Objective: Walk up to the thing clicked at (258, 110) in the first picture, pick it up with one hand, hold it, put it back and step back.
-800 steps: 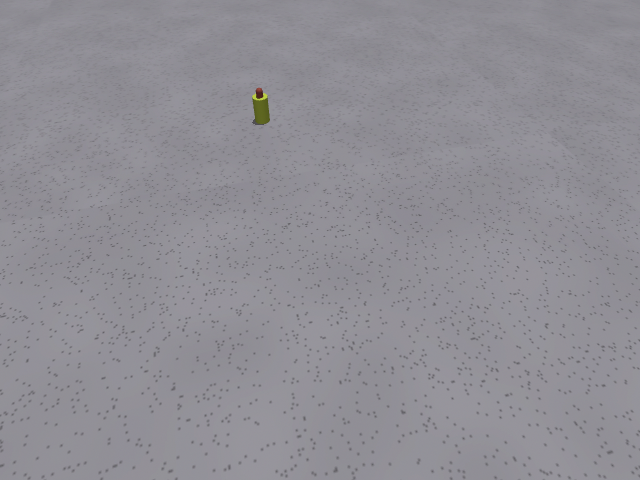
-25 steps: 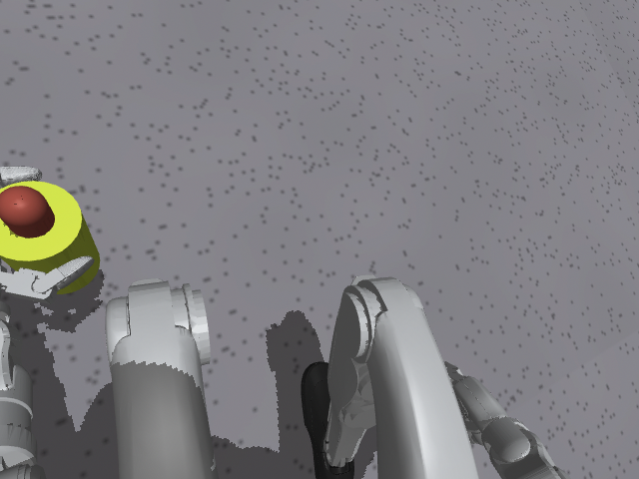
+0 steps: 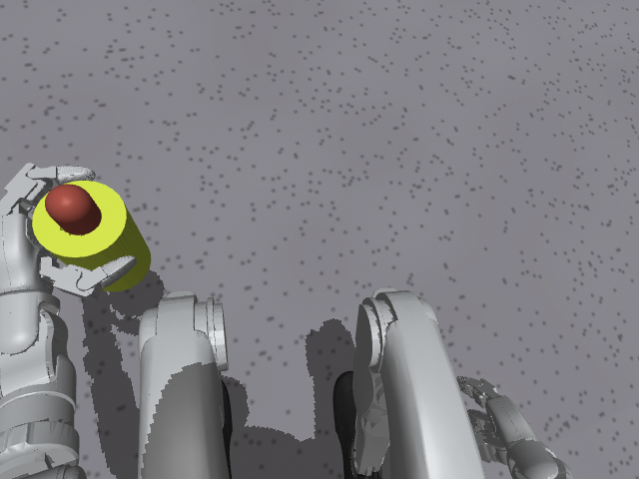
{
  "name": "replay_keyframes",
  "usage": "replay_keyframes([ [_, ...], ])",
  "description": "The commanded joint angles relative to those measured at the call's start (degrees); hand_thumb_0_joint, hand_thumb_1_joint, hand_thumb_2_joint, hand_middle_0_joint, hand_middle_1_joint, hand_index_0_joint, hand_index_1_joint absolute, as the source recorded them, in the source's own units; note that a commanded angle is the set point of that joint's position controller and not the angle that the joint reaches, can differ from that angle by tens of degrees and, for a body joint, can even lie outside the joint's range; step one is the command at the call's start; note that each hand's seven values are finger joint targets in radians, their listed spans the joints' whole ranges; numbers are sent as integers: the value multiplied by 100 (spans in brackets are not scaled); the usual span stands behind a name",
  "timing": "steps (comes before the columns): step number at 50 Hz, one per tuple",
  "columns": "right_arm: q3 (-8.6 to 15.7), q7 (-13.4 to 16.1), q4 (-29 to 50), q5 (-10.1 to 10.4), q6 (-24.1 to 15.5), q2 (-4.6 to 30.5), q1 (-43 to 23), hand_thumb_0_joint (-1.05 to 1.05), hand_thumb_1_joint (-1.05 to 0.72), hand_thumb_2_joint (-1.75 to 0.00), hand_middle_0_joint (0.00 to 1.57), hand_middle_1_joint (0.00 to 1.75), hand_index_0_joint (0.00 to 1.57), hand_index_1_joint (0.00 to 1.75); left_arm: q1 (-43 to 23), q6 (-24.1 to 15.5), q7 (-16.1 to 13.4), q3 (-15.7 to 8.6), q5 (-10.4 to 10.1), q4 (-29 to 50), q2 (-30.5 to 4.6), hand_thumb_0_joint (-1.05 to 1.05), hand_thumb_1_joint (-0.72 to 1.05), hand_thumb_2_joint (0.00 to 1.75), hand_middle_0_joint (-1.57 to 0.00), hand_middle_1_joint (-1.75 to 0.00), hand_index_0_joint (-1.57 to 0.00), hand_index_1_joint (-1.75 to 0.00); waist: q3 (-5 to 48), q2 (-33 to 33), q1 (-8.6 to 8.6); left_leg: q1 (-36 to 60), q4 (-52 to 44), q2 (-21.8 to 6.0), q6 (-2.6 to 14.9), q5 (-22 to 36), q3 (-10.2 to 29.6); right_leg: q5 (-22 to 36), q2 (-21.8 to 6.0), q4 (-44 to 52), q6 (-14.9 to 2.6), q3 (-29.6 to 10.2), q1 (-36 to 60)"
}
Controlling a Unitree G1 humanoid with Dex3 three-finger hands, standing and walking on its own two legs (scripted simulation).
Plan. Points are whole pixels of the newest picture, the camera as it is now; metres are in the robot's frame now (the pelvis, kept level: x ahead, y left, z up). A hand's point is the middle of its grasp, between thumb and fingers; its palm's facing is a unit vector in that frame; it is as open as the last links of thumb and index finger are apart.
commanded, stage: settle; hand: left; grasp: from the side
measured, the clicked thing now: (95, 235) +0.39 +0.27 -0.07
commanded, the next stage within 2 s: lift in 0.68 s
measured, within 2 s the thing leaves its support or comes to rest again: neither
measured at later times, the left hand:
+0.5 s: hand (77, 223) +0.38 +0.27 -0.02, palm faces +0.23 -0.97 -0.05, open 11.6 cm
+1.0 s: hand (75, 221) +0.38 +0.26 +0.00, palm faces +0.21 -0.98 -0.04, open 11.6 cm
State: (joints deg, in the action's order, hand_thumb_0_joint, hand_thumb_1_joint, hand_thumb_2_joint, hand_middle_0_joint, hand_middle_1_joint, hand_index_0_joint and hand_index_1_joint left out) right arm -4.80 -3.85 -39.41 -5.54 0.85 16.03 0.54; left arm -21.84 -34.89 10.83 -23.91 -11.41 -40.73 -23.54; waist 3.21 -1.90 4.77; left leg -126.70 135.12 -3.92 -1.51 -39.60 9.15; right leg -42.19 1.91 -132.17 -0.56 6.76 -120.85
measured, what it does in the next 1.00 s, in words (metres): stands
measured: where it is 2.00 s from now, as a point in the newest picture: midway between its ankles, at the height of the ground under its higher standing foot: (287, 460)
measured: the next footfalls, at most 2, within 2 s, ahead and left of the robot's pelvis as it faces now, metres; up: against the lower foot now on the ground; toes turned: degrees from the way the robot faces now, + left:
none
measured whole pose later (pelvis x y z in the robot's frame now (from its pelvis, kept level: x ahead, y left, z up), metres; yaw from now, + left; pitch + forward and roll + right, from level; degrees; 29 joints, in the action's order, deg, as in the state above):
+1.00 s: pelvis +0.00 +0.00 +0.04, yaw +3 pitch +33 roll -4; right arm -1.1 -2.1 -40.4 -3.3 -2.1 15.1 4.0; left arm -22.5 -31.9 12.8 -23.4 -10.2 -40.6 -19.7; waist 7.5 -0.7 4.5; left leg -120.8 126.0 -3.8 -1.2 -38.3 5.6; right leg -41.5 1.3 -125.0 -0.7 4.0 -116.4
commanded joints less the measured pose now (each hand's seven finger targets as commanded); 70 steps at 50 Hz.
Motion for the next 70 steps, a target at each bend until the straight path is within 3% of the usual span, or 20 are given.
replay_keyframes([
  [1, 537, 100, 341, 56, -125, 1195, 593, 0, -91, -91, 20, 30, 20, 30, -1856, -714, 15, -488, -283, 1995, -1448, 0, -3, 123, -119, -133, -118, -136, 4283, 1496, -151, 3074, -1641, 123, 251, 1005, -375, 1365, 168, 1532, -156, -60, 1864],
  [11, 649, 157, 309, 122, -208, 1118, 677, 0, -92, -91, 20, 30, 20, 30, -1668, -607, -2, -520, -210, 1824, -1332, 0, -1, 128, -124, -136, -122, -140, 4318, 1334, -243, 3191, -1861, 133, 263, 1004, -460, 1265, 147, 1722, -165, -131, 1939],
  [17, 676, 190, 303, 144, -255, 1083, 698, 0, -92, -91, 20, 30, 20, 30, -2024, -602, -15, -470, -183, 1975, -1302, 0, -2, 129, -124, -136, -122, -140, 4195, 1441, -162, 3214, -2025, 148, 245, 762, -485, 1074, 125, 1845, -186, -143, 1834],
  [21, 701, 206, 250, 136, -290, 1063, 761, 0, -92, -91, 20, 30, 20, 30, -2160, -618, 11, -480, -150, 2050, -1415, 0, -2, 129, -124, -137, -123, -140, 4419, 1404, -169, 3312, -2016, 152, 264, 902, -525, 1178, 107, 1925, -162, -227, 2059],
  [23, 711, 209, 233, 151, -310, 1066, 787, 0, -92, -91, 20, 30, 20, 30, -1971, -581, 55, -421, -184, 1820, -1224, 0, -5, 131, -124, -138, -123, -142, 4324, 1265, -158, 3349, -2047, 148, 264, 969, -515, 1221, 110, 1937, -160, -206, 2015],
  [32, 732, 204, 191, 139, -341, 1007, 896, 0, -92, -91, 20, 30, 20, 30, -2211, -544, 44, -435, -119, 1830, -1309, 0, -6, 131, -122, -137, -121, -141, 4553, 1257, -221, 3466, -2084, 164, 290, 1226, -585, 1421, 93, 2091, -145, -310, 2318],
  [35, 734, 199, 202, 154, -351, 1033, 862, 0, -91, -91, 20, 30, 20, 30, -2264, -524, 61, -332, -112, 1699, -1160, 0, -4, 130, -120, -135, -119, -138, 4433, 1375, -181, 3654, -2203, 166, 260, 1113, -532, 1306, 94, 2021, -194, -210, 2002],
  [38, 751, 205, 200, 166, -350, 1043, 860, 0, -91, -91, 20, 30, 20, 30, -2165, -548, 54, -448, -93, 1586, -1240, 0, -3, 132, -121, -135, -119, -139, 4325, 1266, -227, 3594, -2266, 170, 254, 981, -528, 1188, 94, 2048, -195, -193, 1983],
  [40, 735, 202, 210, 151, -349, 1015, 862, 0, -94, -91, 20, 30, 20, 30, -2159, -558, 61, -410, -75, 1563, -1219, 0, -2, 123, -124, -138, -126, -138, 4352, 1229, -207, 3521, -2260, 179, 270, 1001, -562, 1208, 88, 2103, -177, -236, 2152],
  [47, 808, 241, 348, 242, -436, 1047, 844, 0, -94, -91, 20, 30, 20, 30, -1856, -537, 212, -382, -243, 1969, -1135, 0, -1, 124, -122, -139, -124, -139, 4596, 1283, -258, 3780, -2434, 187, 276, 957, -575, 1133, 90, 2266, -201, -305, 2205],
  [49, 815, 258, 387, 249, -446, 1022, 908, 0, -94, -91, 20, 30, 20, 30, -2005, -521, 191, -523, -228, 2483, -1442, 0, 0, 123, -123, -139, -125, -139, 4879, 1393, -349, 3937, -2532, 192, 270, 1023, -580, 1193, 78, 2311, -206, -339, 2426],
  [53, 806, 291, 461, 315, -476, 974, 884, 0, -93, -91, 20, 30, 20, 30, -1793, -305, 165, -243, -315, 2652, -1066, 0, -1, 124, -121, -138, -123, -138, 4707, 1396, -238, 4120, -2706, 184, 282, 1104, -545, 1274, 78, 2519, -203, -373, 2397],
  [56, 829, 321, 538, 371, -504, 966, 880, 0, -93, -90, 20, 30, 20, 30, -1519, -197, 113, -226, -352, 2785, -948, 0, 2, 124, -120, -138, -123, -138, 4586, 1360, -293, 4198, -2878, 174, 281, 1013, -533, 1188, 73, 2718, -209, -386, 2431],
  [57, 842, 330, 587, 381, -513, 982, 878, 0, -93, -90, 20, 30, 20, 30, -1456, -152, 104, -202, -333, 2870, -982, 0, 0, 124, -120, -138, -122, -138, 4606, 1359, -267, 4220, -2927, 178, 292, 969, -536, 1165, 68, 2797, -201, -403, 2544],
  [58, 836, 346, 607, 400, -515, 963, 915, 0, -93, -90, 20, 30, 20, 30, -1746, -154, 61, -348, -338, 3321, -1289, 0, 0, 124, -121, -138, -123, -138, 4729, 1411, -341, 4197, -2982, 177, 281, 903, -555, 1100, 52, 2880, -201, -470, 2719],
  [62, 875, 409, 685, 484, -550, 927, 889, 0, -92, -90, 20, 30, 20, 30, -1170, 79, 50, -95, -394, 3284, -890, 0, 2, 124, -120, -138, -123, -137, 4512, 1182, -255, 4373, -3325, 187, 275, 714, -509, 931, 47, 3248, -179, -504, 2907],
  [65, 871, 442, 684, 522, -593, 908, 929, 0, -92, -90, 20, 30, 20, 30, -1332, 172, -72, -287, -504, 3614, -979, 0, 4, 124, -119, -136, -121, -136, 4781, 1166, -384, 4632, -3439, 198, 298, 1075, -535, 1235, 34, 3448, -153, -563, 3292],
  [67, 888, 460, 718, 562, -596, 906, 951, 0, -91, -90, 20, 30, 20, 30, -1039, 322, -84, 6, -508, 3690, -681, 0, 4, 125, -120, -137, -122, -137, 4770, 1126, -348, 5012, -3595, 188, 302, 1326, -517, 1462, 35, 3615, -146, -528, 3396],
  [69, 905, 485, 742, 582, -594, 873, 944, 0, -91, -90, 20, 30, 20, 30, -709, 441, -133, 107, -401, 3671, -603, 0, 8, 126, -120, -137, -122, -137, 4613, 1016, -355, 5107, -3751, 193, 309, 1436, -548, 1600, 28, 3836, -129, -540, 3641],
  [70, 916, 490, 733, 588, -595, 843, 983, 0, -91, -90, 20, 30, 20, 30, -722, 484, -207, 17, -333, 3851, -757, 0, 7, 126, -120, -137, -122, -137, 4647, 1022, -445, 5210, -3857, 195, 302, 1465, -565, 1617, 26, 3928, -130, -542, 3824],
])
